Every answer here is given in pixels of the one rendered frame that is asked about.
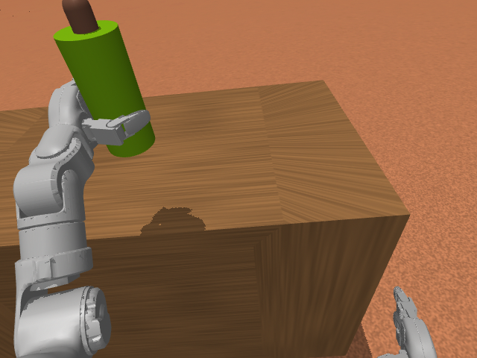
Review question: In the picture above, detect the left robot hand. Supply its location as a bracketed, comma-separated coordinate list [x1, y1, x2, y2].
[48, 78, 151, 148]

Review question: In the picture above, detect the right robot hand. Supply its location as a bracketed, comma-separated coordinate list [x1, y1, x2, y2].
[377, 286, 437, 358]

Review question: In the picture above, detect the left robot arm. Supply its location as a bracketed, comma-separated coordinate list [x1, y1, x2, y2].
[13, 125, 111, 358]

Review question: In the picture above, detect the bottle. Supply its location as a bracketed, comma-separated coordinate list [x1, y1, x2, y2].
[53, 0, 155, 157]

